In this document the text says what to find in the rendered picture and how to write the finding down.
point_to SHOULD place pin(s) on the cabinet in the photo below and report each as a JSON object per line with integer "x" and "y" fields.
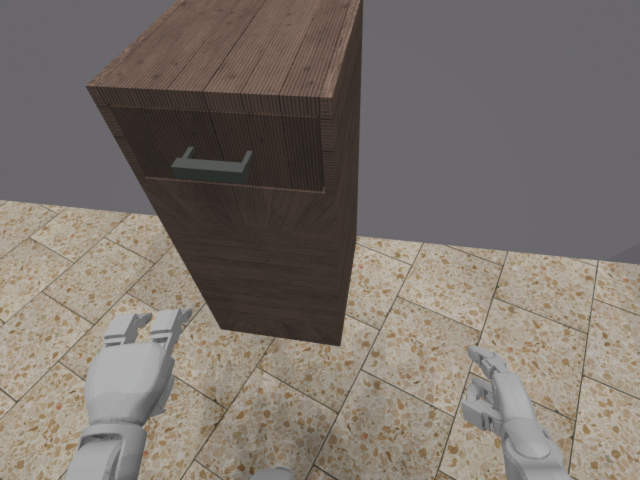
{"x": 268, "y": 261}

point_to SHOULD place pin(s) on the drawer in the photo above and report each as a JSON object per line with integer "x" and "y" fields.
{"x": 287, "y": 148}

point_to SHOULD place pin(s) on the left robot hand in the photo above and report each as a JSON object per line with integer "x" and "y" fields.
{"x": 128, "y": 381}

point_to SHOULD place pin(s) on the right robot hand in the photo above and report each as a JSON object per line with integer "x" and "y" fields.
{"x": 504, "y": 399}

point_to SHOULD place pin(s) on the robot left shin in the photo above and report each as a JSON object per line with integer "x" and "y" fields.
{"x": 284, "y": 468}

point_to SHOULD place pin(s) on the handle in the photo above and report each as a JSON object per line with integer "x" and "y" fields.
{"x": 211, "y": 170}

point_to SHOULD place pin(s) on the robot right forearm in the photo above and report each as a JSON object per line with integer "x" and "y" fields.
{"x": 530, "y": 453}

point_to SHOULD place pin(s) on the robot left forearm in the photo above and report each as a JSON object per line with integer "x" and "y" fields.
{"x": 108, "y": 450}

